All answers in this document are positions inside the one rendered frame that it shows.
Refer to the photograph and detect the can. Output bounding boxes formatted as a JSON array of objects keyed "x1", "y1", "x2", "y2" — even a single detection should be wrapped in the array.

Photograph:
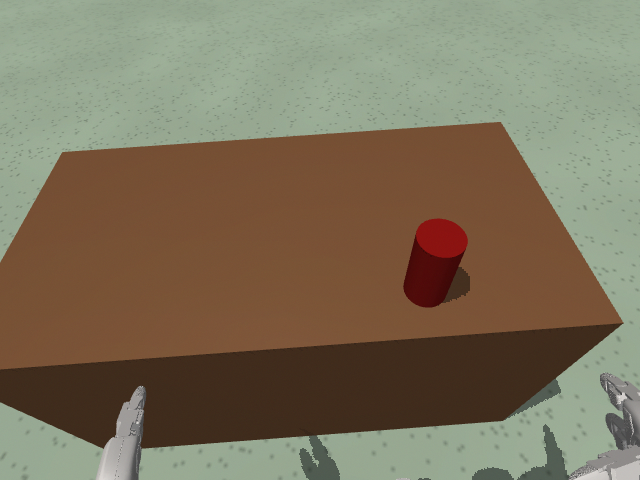
[{"x1": 403, "y1": 219, "x2": 468, "y2": 308}]

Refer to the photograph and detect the left robot hand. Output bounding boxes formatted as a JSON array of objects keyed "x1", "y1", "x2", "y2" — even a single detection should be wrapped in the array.
[{"x1": 96, "y1": 386, "x2": 146, "y2": 480}]

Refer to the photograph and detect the right robot hand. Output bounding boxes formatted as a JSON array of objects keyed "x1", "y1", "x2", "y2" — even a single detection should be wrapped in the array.
[{"x1": 568, "y1": 373, "x2": 640, "y2": 480}]

